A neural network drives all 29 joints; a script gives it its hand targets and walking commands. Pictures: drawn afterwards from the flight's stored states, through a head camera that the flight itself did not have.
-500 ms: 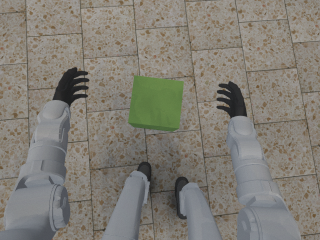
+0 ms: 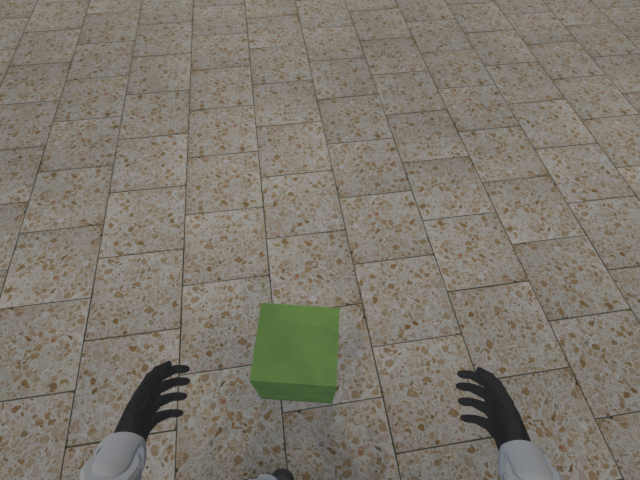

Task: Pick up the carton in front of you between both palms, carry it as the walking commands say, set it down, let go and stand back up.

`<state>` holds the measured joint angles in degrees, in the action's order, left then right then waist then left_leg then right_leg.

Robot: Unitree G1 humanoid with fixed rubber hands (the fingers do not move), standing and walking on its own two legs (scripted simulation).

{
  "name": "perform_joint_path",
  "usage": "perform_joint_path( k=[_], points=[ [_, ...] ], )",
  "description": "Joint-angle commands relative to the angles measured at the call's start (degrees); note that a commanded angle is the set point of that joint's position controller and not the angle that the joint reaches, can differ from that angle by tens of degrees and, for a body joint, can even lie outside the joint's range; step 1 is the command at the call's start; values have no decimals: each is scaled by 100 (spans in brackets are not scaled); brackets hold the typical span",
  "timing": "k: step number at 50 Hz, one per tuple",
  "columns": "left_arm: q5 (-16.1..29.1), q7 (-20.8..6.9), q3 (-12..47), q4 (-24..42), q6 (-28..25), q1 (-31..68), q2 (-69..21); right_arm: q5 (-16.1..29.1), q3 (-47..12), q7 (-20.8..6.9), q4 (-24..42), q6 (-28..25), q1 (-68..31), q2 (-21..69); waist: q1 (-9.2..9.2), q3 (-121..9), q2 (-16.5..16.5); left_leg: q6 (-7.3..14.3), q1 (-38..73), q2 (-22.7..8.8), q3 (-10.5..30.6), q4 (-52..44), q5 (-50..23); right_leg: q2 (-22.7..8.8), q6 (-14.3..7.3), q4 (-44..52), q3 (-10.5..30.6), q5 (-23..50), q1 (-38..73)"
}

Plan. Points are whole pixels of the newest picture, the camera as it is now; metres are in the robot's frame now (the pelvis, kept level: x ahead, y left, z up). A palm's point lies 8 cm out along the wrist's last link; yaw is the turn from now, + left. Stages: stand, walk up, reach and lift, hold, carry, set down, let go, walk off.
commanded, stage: let go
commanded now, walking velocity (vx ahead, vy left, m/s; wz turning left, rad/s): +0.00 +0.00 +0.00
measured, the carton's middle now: (298, 355) +0.43 +0.07 -0.64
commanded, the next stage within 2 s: stand in 0.52 s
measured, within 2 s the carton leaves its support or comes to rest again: neither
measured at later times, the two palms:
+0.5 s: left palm (144, 448) +0.17 +0.22 -0.06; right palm (542, 460) +0.17 -0.25 -0.06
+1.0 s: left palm (87, 455) +0.16 +0.29 -0.09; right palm (567, 476) +0.16 -0.28 -0.08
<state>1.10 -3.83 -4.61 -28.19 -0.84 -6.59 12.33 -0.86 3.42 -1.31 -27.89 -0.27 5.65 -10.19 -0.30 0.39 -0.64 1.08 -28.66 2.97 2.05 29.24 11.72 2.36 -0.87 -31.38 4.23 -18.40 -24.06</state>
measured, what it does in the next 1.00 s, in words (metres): stands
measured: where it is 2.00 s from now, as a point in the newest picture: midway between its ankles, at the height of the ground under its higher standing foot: outside the picture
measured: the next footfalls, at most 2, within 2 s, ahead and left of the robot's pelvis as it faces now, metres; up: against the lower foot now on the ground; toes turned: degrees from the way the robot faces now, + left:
none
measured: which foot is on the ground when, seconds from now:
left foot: down 0.00-1.00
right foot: down 0.00-1.00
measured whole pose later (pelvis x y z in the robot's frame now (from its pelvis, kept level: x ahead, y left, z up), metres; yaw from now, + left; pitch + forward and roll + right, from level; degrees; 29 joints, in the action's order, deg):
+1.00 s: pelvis +0.03 +0.01 +0.00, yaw -1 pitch +0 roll +0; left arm -1.6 1.2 -2.3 -40.7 0.9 -12.0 19.9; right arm -2.1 1.6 1.5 -47.1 -0.3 7.8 -18.4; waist -0.1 0.3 -2.2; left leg 1.8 -12.1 2.6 0.7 28.3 16.0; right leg 1.7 -0.5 -26.5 4.1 -20.2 -6.1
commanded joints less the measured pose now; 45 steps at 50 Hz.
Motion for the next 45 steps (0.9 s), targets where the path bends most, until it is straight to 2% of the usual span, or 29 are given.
perform_joint_path(
  k=[1,6,12,25,26,27,30,31,37,45],
  points=[
    [16,31,-44,681,-33,-284,570,73,-10,-60,644,-70,204,-492,-1,-1149,-77,-130,2598,-131,3,-287,-1465,-158,192,870,-121,1341,264],
    [-14,-25,36,877,280,-393,662,118,-93,-142,808,202,397,-600,27,-153,-257,-131,2951,-48,-164,-469,-668,-316,137,1315,-59,673,316],
    [-147,-85,-10,919,669,-333,691,119,-131,-171,901,533,360,-602,11,512,-297,-150,3504,50,-258,-309,-535,-512,21,1591,15,274,10],
    [-189,-13,-13,1032,779,-499,605,24,0,-171,896,700,467,-676,25,60,-75,-92,3352,-38,-142,-370,-1441,-233,164,1045,-108,1873,1105],
    [-356,127,-59,1194,1093,-364,791,86,35,-33,466,542,767,-672,62,-265,40,-182,3038,120,-211,-161,-1329,-256,170,841,-85,2374,1425],
    [-201,379,-116,428,727,-351,1345,-131,110,164,-146,394,353,-1338,-67,-106,-476,-227,2209,-483,8,-156,-1177,-428,268,746,16,1418,1124],
    [-294,458,-47,219,394,-437,1151,-177,77,246,-440,207,307,-1264,-21,-80,-204,-170,1845,-496,155,-262,-346,-488,186,899,253,552,1071],
    [-298,456,-39,146,337,-392,1127,-174,68,259,-535,169,241,-1265,-11,-64,-131,-157,1817,-511,197,-282,-341,-497,153,873,280,571,1074],
    [-278,475,-34,-305,199,-402,1291,-162,47,263,-1045,3,137,-1432,-25,-387,94,-68,2030,-652,370,-230,-1343,-539,142,685,277,1480,1345],
    [-276,523,7,-742,114,-463,1475,-139,44,306,-1477,-65,104,-1683,20,-406,170,-4,2267,-757,545,-308,-1760,-548,118,691,285,1660,1386]
  ],
)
